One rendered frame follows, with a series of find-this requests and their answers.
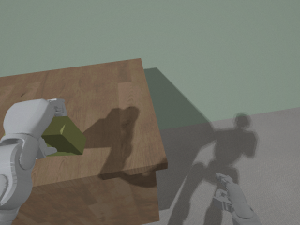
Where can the robot right forearm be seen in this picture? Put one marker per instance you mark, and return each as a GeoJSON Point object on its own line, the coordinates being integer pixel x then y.
{"type": "Point", "coordinates": [243, 214]}

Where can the robot left hand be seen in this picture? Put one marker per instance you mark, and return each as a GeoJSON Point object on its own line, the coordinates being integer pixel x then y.
{"type": "Point", "coordinates": [32, 117]}

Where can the sponge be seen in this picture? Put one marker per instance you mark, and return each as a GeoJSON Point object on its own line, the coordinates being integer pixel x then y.
{"type": "Point", "coordinates": [63, 135]}

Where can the robot left forearm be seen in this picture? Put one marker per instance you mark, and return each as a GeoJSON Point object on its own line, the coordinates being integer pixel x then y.
{"type": "Point", "coordinates": [18, 152]}

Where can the robot right hand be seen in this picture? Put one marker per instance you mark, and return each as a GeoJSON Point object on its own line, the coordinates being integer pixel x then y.
{"type": "Point", "coordinates": [225, 199]}

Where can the table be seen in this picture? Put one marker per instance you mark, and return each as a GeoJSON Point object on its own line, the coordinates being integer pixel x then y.
{"type": "Point", "coordinates": [114, 181]}

